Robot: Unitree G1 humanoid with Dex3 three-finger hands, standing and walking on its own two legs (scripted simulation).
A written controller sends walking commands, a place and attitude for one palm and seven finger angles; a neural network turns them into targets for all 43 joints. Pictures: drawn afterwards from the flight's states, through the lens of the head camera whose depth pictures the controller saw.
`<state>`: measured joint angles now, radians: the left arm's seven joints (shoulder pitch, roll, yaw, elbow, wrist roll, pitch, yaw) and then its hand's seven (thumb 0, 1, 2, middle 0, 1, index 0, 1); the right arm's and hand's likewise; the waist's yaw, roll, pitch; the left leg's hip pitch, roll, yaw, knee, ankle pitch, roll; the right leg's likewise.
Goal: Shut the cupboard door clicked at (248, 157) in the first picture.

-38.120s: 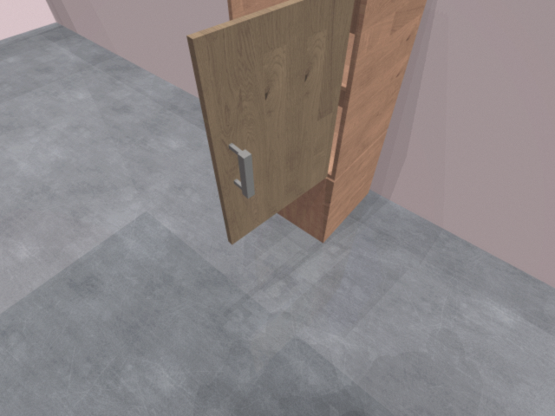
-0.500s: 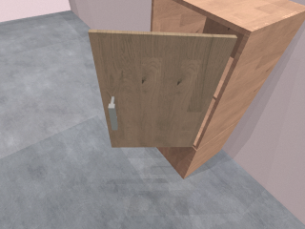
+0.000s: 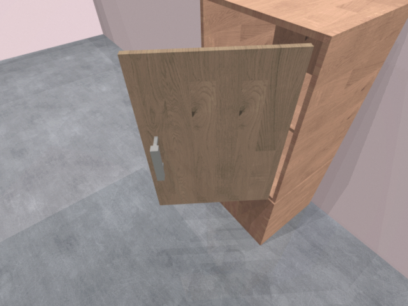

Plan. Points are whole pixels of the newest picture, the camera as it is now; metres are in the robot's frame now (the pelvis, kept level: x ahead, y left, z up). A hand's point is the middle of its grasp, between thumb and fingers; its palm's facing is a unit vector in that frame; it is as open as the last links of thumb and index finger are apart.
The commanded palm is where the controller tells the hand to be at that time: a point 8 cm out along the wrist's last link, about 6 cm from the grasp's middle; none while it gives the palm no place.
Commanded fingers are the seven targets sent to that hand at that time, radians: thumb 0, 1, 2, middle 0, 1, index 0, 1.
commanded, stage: look again from close up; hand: left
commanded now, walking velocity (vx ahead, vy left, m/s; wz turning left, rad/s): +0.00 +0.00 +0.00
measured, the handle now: (158, 158) +0.52 +0.16 -0.05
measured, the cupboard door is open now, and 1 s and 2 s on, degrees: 56 56 56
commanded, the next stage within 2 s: shuffle to correct the standing spot in 0.22 s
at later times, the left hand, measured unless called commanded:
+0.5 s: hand out of the picture +0.01 +0.15 -0.18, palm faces +0.02 -0.99 -0.17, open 7.4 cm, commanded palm none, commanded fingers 0.00 0.90 0.90 -0.20 -0.30 -0.20 -0.30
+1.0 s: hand out of the picture +0.12 +0.13 -0.17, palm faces +0.11 -0.97 -0.20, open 7.4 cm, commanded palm none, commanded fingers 0.00 0.90 0.90 -0.20 -0.30 -0.20 -0.30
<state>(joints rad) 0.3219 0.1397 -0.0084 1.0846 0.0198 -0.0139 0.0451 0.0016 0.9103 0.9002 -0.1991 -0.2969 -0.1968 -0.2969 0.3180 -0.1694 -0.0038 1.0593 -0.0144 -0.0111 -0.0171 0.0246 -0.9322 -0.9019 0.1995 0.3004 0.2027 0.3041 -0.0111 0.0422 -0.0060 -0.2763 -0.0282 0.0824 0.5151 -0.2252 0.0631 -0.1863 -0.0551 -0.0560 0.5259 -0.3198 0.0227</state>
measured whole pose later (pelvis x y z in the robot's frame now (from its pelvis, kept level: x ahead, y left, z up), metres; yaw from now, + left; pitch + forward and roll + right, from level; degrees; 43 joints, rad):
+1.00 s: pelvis +0.10 -0.05 +0.00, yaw +5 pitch +0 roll -1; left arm 0.22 0.17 0.04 1.02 0.01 0.01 0.02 0.00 0.91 0.90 -0.20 -0.30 -0.20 -0.30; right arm 0.32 -0.12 -0.01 1.10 -0.02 -0.03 -0.05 0.01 -0.91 -0.90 0.20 0.30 0.20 0.30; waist -0.01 0.00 0.08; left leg -0.15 0.04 0.02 0.51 -0.35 -0.01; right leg -0.42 -0.06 -0.05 0.75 -0.30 -0.01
